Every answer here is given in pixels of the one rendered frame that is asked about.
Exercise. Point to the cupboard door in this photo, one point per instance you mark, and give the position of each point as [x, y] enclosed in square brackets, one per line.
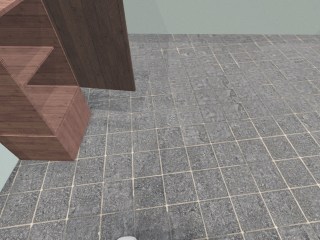
[94, 37]

